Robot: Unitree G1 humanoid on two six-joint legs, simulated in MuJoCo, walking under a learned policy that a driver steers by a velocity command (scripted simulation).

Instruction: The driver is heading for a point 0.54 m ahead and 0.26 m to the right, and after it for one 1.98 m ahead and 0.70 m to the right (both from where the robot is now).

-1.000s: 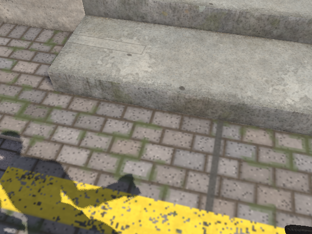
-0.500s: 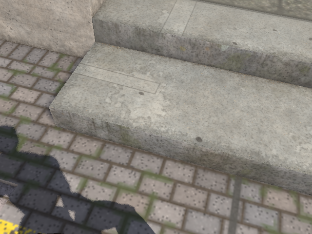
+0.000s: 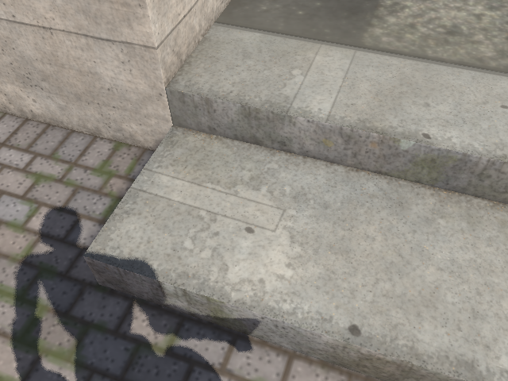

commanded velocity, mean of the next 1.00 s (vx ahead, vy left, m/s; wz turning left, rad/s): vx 0.49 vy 0.00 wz -0.52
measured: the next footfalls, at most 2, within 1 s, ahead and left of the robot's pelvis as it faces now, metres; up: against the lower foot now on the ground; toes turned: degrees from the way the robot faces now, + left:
left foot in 0.14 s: +0.22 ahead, +0.13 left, +0.00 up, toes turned -3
right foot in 0.64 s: +0.37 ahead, -0.11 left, +0.00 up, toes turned -25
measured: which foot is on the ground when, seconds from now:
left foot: up 0.00-0.12, down 0.14-0.62, up 0.64-1.00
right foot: down 0.00-0.16, up 0.18-0.62, down 0.64-1.00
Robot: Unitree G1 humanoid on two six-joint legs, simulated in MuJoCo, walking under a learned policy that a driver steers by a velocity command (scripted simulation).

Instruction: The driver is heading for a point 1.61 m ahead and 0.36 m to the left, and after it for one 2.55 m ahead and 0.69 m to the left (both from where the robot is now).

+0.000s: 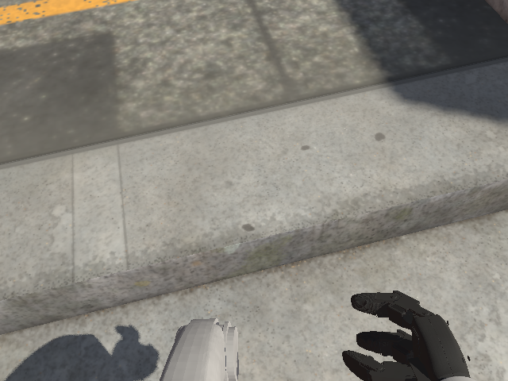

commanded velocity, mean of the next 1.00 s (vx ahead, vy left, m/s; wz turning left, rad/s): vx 0.07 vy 0.00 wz -0.12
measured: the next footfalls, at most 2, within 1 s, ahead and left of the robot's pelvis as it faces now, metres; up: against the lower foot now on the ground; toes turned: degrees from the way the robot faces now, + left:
left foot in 0.12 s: +0.26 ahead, +0.11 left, +0.16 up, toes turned -3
right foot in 0.54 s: +0.28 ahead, -0.14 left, +0.16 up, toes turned -16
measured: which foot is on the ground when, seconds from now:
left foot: up 0.00-0.10, down 0.12-1.00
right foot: down 0.00-0.12, up 0.14-0.52, down 0.54-0.80, up 0.82-1.00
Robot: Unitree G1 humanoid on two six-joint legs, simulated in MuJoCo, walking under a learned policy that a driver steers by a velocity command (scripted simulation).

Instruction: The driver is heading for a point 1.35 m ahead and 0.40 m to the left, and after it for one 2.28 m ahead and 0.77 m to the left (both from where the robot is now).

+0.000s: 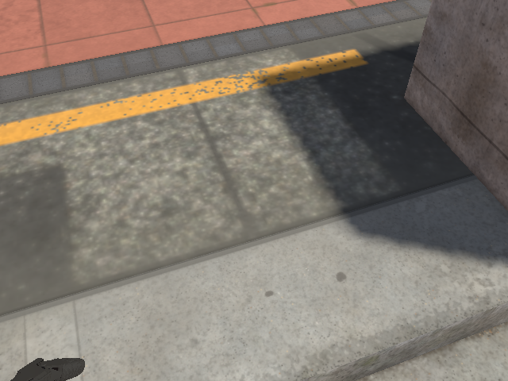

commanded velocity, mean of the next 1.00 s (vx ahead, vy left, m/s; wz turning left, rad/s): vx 0.29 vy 0.00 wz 0.51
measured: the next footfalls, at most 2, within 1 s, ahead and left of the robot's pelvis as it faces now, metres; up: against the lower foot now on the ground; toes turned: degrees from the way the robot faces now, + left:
right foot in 0.12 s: +0.03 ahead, -0.14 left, +0.00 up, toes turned +4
left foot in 0.64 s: +0.09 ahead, +0.20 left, +0.00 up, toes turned +24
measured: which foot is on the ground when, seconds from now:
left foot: down 0.00-0.14, up 0.16-0.62, down 0.64-1.00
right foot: up 0.00-0.10, down 0.12-0.66, up 0.68-1.00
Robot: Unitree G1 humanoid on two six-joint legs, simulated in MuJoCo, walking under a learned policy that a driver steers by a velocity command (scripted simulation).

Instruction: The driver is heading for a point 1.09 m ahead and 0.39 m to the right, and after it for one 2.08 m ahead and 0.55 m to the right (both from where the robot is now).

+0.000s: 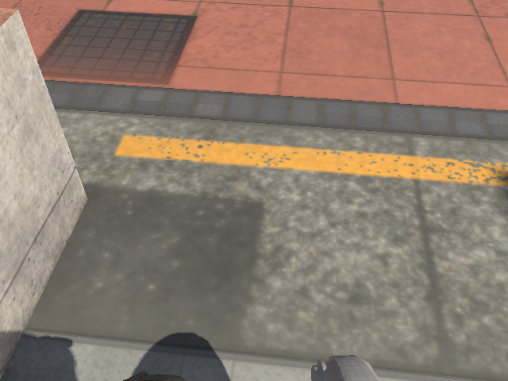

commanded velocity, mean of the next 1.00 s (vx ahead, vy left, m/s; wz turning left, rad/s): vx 0.50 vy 0.00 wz -0.19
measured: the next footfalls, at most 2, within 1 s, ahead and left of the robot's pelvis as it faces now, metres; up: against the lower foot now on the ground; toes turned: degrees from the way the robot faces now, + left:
right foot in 0.12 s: +0.27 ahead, -0.10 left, +0.16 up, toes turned -3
left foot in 0.64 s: +0.60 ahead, +0.13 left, +0.16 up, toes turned -2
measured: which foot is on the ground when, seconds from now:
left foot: down 0.00-0.16, up 0.18-0.62, down 0.64-1.00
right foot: up 0.00-0.10, down 0.12-0.68, up 0.70-1.00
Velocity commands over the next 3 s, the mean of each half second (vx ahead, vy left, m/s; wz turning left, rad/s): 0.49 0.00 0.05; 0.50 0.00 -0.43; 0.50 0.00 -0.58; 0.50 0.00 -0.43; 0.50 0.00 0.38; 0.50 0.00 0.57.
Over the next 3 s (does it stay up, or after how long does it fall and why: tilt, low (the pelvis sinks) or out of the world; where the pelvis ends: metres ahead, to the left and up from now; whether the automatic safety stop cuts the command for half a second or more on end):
stays up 1.51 -0.52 0.17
